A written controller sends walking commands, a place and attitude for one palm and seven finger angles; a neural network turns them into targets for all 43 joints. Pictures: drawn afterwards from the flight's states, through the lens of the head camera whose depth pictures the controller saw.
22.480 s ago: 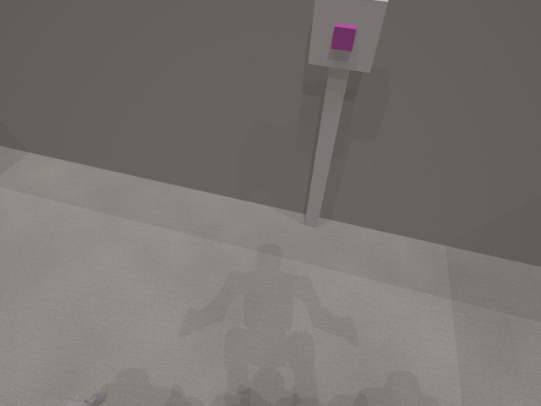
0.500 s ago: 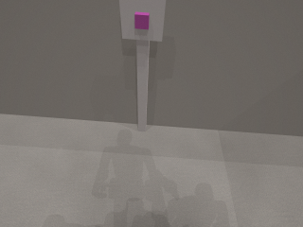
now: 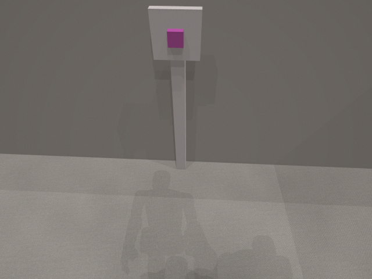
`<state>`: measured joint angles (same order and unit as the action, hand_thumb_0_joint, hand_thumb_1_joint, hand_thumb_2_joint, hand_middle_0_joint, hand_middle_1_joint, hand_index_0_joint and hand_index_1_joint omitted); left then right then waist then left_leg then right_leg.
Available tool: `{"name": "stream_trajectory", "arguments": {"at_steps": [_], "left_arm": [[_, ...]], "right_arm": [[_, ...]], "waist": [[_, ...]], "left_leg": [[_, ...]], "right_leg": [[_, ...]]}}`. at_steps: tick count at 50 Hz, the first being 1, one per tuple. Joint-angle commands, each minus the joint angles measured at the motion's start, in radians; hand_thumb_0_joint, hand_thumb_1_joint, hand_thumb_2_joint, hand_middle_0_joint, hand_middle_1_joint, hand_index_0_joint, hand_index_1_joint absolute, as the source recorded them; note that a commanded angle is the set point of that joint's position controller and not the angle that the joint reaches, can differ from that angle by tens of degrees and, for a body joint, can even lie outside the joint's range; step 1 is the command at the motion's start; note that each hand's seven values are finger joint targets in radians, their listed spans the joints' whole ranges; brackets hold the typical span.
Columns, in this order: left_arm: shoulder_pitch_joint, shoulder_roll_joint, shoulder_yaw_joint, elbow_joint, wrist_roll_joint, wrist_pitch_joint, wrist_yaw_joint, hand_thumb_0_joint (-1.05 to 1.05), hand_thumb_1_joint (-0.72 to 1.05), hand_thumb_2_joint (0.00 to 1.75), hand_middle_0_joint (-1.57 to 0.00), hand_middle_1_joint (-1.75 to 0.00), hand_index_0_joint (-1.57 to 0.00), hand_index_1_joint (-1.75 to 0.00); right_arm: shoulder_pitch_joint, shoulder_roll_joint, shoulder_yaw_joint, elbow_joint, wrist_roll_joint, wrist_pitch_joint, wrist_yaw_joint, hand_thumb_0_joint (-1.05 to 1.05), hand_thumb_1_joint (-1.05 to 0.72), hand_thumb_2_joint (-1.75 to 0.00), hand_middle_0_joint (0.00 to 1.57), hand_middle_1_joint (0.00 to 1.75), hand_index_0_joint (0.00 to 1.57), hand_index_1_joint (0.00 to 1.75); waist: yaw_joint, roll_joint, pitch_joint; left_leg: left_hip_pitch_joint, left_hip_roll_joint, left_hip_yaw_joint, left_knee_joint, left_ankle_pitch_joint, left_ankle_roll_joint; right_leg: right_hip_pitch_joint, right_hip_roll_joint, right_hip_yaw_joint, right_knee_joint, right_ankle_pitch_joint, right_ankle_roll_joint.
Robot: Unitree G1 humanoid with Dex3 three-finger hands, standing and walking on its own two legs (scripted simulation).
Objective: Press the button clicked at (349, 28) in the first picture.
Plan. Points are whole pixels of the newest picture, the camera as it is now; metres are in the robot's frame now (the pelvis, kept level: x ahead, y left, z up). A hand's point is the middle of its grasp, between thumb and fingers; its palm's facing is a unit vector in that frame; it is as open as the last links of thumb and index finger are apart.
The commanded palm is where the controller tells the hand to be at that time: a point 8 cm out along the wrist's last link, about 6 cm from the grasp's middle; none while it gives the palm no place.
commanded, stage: let the arm hang, fingers relaxed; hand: left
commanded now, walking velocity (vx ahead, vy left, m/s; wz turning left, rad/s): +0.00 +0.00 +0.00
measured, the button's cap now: (175, 37) +0.87 +0.08 +0.12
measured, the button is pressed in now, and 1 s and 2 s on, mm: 0 0 0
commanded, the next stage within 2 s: stand and wait in 0.28 s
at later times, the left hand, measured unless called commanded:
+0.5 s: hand out of the picture +0.02 +0.17 -0.17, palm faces +0.03 -0.98 -0.22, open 7.4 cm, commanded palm none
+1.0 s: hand out of the picture +0.08 +0.19 -0.16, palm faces +0.01 -0.96 -0.28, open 7.4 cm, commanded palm none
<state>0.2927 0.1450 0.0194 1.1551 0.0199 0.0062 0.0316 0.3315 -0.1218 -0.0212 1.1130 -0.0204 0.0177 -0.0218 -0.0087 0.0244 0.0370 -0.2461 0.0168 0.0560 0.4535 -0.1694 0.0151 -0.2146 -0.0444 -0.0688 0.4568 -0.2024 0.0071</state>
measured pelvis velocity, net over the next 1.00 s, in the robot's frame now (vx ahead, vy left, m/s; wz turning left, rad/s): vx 0.03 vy -0.02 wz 0.00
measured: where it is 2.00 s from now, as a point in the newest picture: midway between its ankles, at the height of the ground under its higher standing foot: outside the picture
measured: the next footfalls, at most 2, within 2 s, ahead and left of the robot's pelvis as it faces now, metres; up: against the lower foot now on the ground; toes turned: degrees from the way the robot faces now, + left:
none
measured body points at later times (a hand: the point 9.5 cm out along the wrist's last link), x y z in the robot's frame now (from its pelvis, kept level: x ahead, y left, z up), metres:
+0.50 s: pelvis +0.01 -0.01 +0.00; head +0.03 -0.02 +0.45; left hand +0.02 +0.22 -0.15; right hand +0.00 -0.23 -0.16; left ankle +0.05 +0.11 -0.74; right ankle +0.03 -0.13 -0.74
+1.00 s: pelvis +0.03 -0.02 +0.01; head +0.05 -0.03 +0.46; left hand +0.08 +0.24 -0.14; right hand +0.07 -0.28 -0.15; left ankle +0.05 +0.11 -0.74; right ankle +0.03 -0.13 -0.74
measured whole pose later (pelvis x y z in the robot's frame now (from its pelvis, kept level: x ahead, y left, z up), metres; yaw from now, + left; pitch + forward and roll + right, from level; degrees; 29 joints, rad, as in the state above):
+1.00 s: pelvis +0.03 -0.02 +0.01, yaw +0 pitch -2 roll +0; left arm 0.15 0.23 0.03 1.15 0.02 -0.02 0.02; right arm 0.17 -0.24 -0.02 1.13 -0.02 0.00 -0.02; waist -0.01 0.03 0.07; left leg -0.17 0.04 0.04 0.36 -0.16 -0.02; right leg -0.13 -0.01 -0.08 0.37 -0.20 -0.02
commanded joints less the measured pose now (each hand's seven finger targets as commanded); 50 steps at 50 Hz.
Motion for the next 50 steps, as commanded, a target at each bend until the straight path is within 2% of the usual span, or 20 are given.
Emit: {"name": "stream_trajectory", "arguments": {"at_steps": [1, 5, 6, 10, 14, 18, 24, 26, 29, 31, 33, 38, 43, 50], "left_arm": [[0.065, 0.107, 0.023, -0.028, -0.001, -0.005, 0.006, 0.00, 0.90, 0.90, -0.20, -0.30, -0.20, -0.30], [0.047, 0.107, 0.028, -0.040, -0.002, -0.009, 0.004, 0.00, 0.90, 0.90, -0.20, -0.30, -0.20, -0.30], [0.047, 0.110, 0.029, -0.042, -0.002, -0.010, 0.005, 0.00, 0.90, 0.90, -0.20, -0.30, -0.20, -0.30], [0.024, 0.112, 0.028, -0.045, -0.004, -0.013, 0.004, 0.00, 0.90, 0.90, -0.20, -0.30, -0.20, -0.30], [0.016, 0.117, 0.029, -0.046, -0.005, -0.016, 0.003, 0.00, 0.90, 0.90, -0.20, -0.30, -0.20, -0.30], [0.004, 0.128, 0.030, -0.041, -0.007, -0.020, 0.003, 0.00, 0.90, 0.90, -0.20, -0.30, -0.20, -0.30], [-0.016, 0.143, 0.031, -0.033, -0.008, -0.022, 0.002, 0.00, 0.90, 0.90, -0.20, -0.30, -0.20, -0.30], [-0.016, 0.157, 0.032, -0.031, -0.008, -0.025, 0.002, 0.00, 0.90, 0.90, -0.20, -0.30, -0.20, -0.30], [-0.033, 0.162, 0.031, -0.031, -0.008, -0.024, 0.000, 0.00, 0.90, 0.90, -0.20, -0.30, -0.20, -0.30], [-0.039, 0.176, 0.032, -0.031, -0.007, -0.026, 0.000, 0.00, 0.90, 0.90, -0.20, -0.30, -0.20, -0.30], [-0.055, 0.185, 0.033, -0.033, -0.008, -0.027, -0.002, 0.00, 0.90, 0.90, -0.20, -0.30, -0.20, -0.30], [-0.078, 0.203, 0.035, -0.035, -0.008, -0.028, -0.005, 0.00, 0.90, 0.90, -0.20, -0.30, -0.20, -0.30], [-0.107, 0.235, 0.038, -0.043, -0.008, -0.034, -0.008, 0.00, 0.90, 0.90, -0.20, -0.30, -0.20, -0.30], [-0.140, 0.270, 0.040, -0.050, -0.009, -0.039, -0.010, 0.00, 0.90, 0.90, -0.20, -0.30, -0.20, -0.30]], "right_arm": [[0.071, -0.094, -0.018, -0.021, -0.004, -0.006, -0.008, 0.00, -0.90, -0.90, 0.20, 0.30, 0.20, 0.30], [0.068, -0.084, -0.018, -0.024, -0.007, -0.008, -0.007, 0.00, -0.90, -0.90, 0.20, 0.30, 0.20, 0.30], [0.070, -0.085, -0.019, -0.027, -0.005, -0.007, -0.007, 0.00, -0.90, -0.90, 0.20, 0.30, 0.20, 0.30], [0.056, -0.084, -0.018, -0.022, -0.005, -0.009, -0.007, 0.00, -0.90, -0.90, 0.20, 0.30, 0.20, 0.30], [0.051, -0.090, -0.019, -0.020, -0.004, -0.010, -0.008, 0.00, -0.90, -0.90, 0.20, 0.30, 0.20, 0.30], [0.032, -0.108, -0.018, -0.017, 0.000, -0.017, -0.010, 0.00, -0.90, -0.90, 0.20, 0.30, 0.20, 0.30], [0.011, -0.129, -0.018, -0.009, 0.000, -0.018, -0.011, 0.00, -0.90, -0.90, 0.20, 0.30, 0.20, 0.30], [-0.003, -0.145, -0.021, -0.010, 0.003, -0.019, -0.011, 0.00, -0.90, -0.90, 0.20, 0.30, 0.20, 0.30], [-0.015, -0.149, -0.019, -0.007, 0.000, -0.016, -0.010, 0.00, -0.90, -0.90, 0.20, 0.30, 0.20, 0.30], [-0.030, -0.165, -0.022, -0.010, 0.001, -0.017, -0.010, 0.00, -0.90, -0.90, 0.20, 0.30, 0.20, 0.30], [-0.036, -0.168, -0.021, -0.006, 0.000, -0.018, -0.009, 0.00, -0.90, -0.90, 0.20, 0.30, 0.20, 0.30], [-0.072, -0.194, -0.022, -0.008, -0.001, -0.019, -0.008, 0.00, -0.90, -0.90, 0.20, 0.30, 0.20, 0.30], [-0.103, -0.228, -0.024, -0.012, 0.000, -0.025, -0.006, 0.00, -0.90, -0.90, 0.20, 0.30, 0.20, 0.30], [-0.144, -0.267, -0.025, -0.015, 0.000, -0.027, -0.004, 0.00, -0.90, -0.90, 0.20, 0.30, 0.20, 0.30]], "waist": [[0.008, 0.015, 0.103], [0.004, -0.011, 0.085], [0.004, -0.037, 0.076], [-0.001, 0.006, 0.074], [-0.003, -0.016, 0.056], [0.000, -0.007, 0.029], [-0.002, -0.011, 0.034], [0.001, -0.015, 0.016], [-0.002, -0.016, 0.038], [0.000, -0.009, 0.030], [-0.002, -0.027, 0.029], [-0.001, -0.006, 0.029], [0.000, -0.026, 0.000], [0.001, -0.014, -0.019]], "left_leg": [[-0.079, 0.084, -0.118, -0.160, -0.230, 0.017], [-0.061, 0.072, -0.096, -0.137, -0.181, 0.013], [-0.051, 0.069, -0.092, -0.122, -0.162, 0.012], [-0.021, 0.072, -0.086, -0.116, -0.119, 0.008], [-0.002, 0.074, -0.079, -0.107, -0.085, 0.006], [0.016, 0.087, -0.086, -0.113, -0.029, 0.006], [0.034, 0.090, -0.086, -0.124, -0.010, 0.004], [0.053, 0.092, -0.086, -0.115, 0.019, 0.004], [0.044, 0.089, -0.085, -0.125, -0.010, 0.001], [0.058, 0.089, -0.084, -0.121, 0.003, 0.001], [0.056, 0.092, -0.083, -0.126, 0.011, 0.000], [0.066, 0.096, -0.087, -0.136, 0.005, -0.002], [0.084, 0.103, -0.090, -0.139, 0.054, -0.002], [0.107, 0.108, -0.089, -0.149, 0.079, -0.005]], "right_leg": [[-0.059, -0.045, 0.061, -0.115, -0.169, -0.044], [-0.060, -0.059, 0.072, -0.128, -0.174, -0.047], [-0.058, -0.061, 0.071, -0.134, -0.175, -0.049], [-0.069, -0.066, 0.077, -0.135, -0.146, -0.050], [-0.054, -0.068, 0.080, -0.140, -0.124, -0.052], [-0.011, -0.067, 0.070, -0.129, -0.049, -0.050], [-0.001, -0.071, 0.069, -0.141, -0.040, -0.050], [0.008, -0.070, 0.072, -0.143, -0.016, -0.051], [0.004, -0.074, 0.073, -0.160, -0.049, -0.050], [0.002, -0.075, 0.080, -0.164, -0.044, -0.053], [0.013, -0.078, 0.077, -0.168, -0.035, -0.051], [0.015, -0.078, 0.082, -0.177, -0.035, -0.052], [0.044, -0.080, 0.083, -0.176, 0.027, -0.053], [0.070, -0.087, 0.088, -0.187, 0.072, -0.054]]}}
